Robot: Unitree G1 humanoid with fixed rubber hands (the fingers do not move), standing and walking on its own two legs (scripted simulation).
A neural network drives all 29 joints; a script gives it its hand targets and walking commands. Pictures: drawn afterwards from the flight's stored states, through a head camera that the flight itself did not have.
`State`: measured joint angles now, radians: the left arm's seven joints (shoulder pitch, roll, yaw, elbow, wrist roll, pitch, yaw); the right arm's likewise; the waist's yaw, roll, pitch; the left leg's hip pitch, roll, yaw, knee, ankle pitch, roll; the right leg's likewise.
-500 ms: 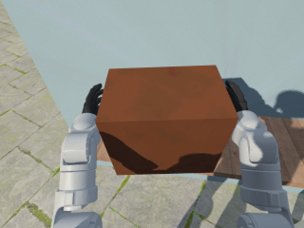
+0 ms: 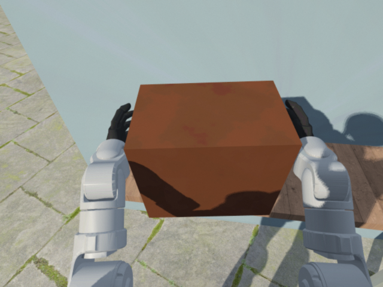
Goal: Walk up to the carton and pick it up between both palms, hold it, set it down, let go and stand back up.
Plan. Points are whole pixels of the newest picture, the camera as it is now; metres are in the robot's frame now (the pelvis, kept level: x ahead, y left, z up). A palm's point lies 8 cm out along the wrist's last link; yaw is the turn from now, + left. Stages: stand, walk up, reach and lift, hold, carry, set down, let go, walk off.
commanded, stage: hold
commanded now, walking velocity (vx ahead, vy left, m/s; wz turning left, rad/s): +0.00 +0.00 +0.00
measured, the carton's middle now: (207, 152) +0.35 +0.00 +0.13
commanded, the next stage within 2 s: none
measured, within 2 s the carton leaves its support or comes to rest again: neither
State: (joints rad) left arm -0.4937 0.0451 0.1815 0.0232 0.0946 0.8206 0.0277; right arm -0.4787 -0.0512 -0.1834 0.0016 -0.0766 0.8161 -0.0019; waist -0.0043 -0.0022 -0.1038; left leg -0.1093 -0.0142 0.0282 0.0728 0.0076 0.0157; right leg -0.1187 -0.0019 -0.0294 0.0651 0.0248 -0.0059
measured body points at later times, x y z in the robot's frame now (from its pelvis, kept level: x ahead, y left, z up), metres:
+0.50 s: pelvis +0.00 +0.00 +0.00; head -0.02 +0.00 +0.45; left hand +0.35 +0.18 +0.17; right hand +0.36 -0.17 +0.17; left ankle +0.03 +0.11 -0.76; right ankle +0.04 -0.11 -0.76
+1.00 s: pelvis +0.00 +0.00 +0.00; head -0.02 +0.00 +0.45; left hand +0.36 +0.18 +0.16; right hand +0.36 -0.17 +0.17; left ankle +0.03 +0.11 -0.76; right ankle +0.04 -0.11 -0.76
